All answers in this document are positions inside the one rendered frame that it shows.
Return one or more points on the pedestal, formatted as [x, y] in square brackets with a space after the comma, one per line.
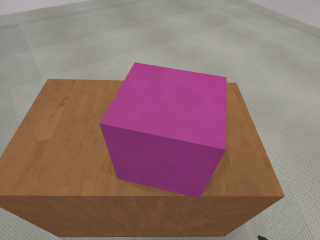
[57, 173]

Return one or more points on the carton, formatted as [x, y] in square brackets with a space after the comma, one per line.
[166, 128]

